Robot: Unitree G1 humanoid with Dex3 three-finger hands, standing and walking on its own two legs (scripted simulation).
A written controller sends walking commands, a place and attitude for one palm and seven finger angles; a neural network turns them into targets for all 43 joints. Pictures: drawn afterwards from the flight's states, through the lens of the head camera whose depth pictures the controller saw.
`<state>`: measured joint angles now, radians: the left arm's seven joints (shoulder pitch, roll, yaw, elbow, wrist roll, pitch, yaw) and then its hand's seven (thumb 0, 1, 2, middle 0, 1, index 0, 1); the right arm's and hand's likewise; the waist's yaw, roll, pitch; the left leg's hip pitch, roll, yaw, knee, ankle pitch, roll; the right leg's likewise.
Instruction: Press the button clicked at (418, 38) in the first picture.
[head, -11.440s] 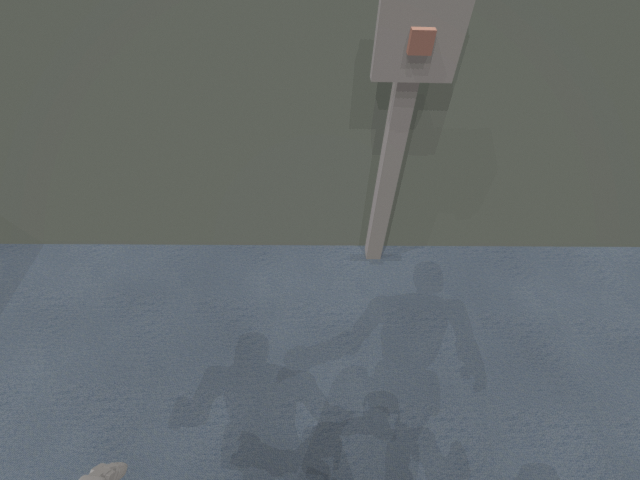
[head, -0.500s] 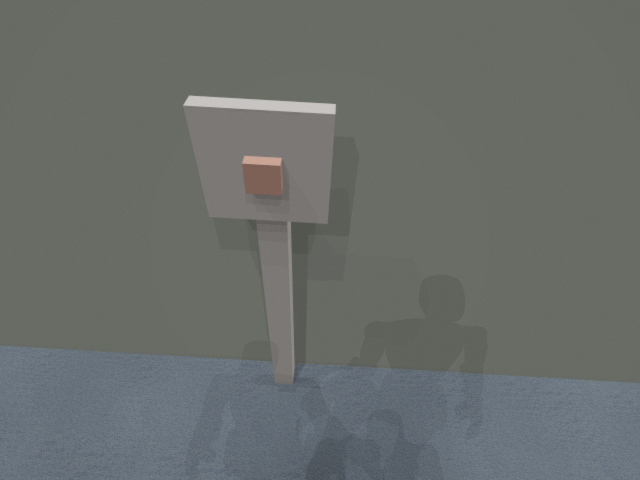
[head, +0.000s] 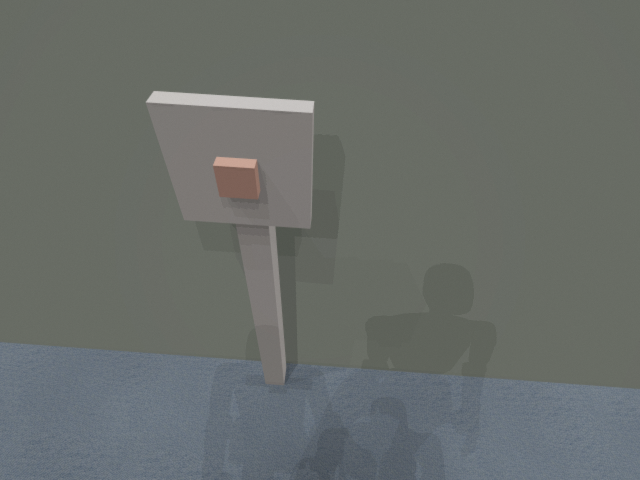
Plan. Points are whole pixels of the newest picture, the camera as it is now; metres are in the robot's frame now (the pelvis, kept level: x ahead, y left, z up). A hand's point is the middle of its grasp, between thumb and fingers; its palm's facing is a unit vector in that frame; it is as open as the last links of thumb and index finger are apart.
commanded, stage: come to a stop and stand still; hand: left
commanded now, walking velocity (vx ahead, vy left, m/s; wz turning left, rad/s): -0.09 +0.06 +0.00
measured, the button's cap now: (238, 177) +0.49 +0.17 +0.11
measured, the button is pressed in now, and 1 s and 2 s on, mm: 0 0 0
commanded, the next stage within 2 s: none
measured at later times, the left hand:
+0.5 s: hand out of the picture -0.03 +0.27 -0.17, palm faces +0.04 -0.97 -0.23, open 7.4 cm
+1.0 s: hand out of the picture -0.20 +0.29 -0.20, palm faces +0.10 -0.99 -0.12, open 7.4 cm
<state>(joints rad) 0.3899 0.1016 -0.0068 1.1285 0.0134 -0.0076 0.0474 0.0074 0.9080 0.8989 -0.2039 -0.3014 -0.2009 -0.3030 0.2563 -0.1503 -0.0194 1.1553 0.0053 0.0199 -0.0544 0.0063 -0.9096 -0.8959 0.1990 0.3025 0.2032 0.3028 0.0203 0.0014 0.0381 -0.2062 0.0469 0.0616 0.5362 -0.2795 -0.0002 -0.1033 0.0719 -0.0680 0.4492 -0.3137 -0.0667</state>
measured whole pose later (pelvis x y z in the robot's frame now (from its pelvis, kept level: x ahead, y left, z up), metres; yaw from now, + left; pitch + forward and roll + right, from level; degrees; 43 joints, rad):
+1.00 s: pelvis -0.18 +0.13 -0.01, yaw +2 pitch -3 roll -1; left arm 0.37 0.17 0.03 1.05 0.03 0.05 0.03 0.01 0.91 0.90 -0.20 -0.30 -0.20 -0.30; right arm 0.38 -0.11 -0.01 1.05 -0.02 0.02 -0.04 0.01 -0.91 -0.90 0.20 0.30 0.20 0.30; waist 0.02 -0.08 0.00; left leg -0.26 -0.07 0.04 0.58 -0.28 0.10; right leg -0.41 -0.03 0.03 0.76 -0.33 -0.01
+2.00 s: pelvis -0.29 +0.12 +0.00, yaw +3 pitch -2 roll +0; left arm 0.48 0.10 0.02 1.11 0.04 0.03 0.03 0.01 0.91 0.90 -0.20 -0.30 -0.20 -0.30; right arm 0.27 -0.15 -0.05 1.05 -0.02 0.05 -0.01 0.02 -0.93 -0.90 0.20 0.30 0.20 0.30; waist 0.03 -0.02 -0.03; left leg -0.45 -0.04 0.02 0.85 -0.30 0.02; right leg -0.26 0.00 -0.06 0.49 -0.20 -0.05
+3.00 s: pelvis -0.26 +0.10 +0.01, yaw +3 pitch +0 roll +0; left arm 0.32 0.12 0.00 1.11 0.02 -0.02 0.02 0.01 0.92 0.90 -0.20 -0.30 -0.20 -0.30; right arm 0.31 -0.12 0.02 1.12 -0.01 -0.02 -0.05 0.01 -0.92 -0.90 0.20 0.30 0.20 0.30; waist 0.02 0.00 0.02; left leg -0.13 0.01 0.00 0.42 -0.29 -0.01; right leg -0.23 0.02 -0.06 0.44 -0.22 -0.05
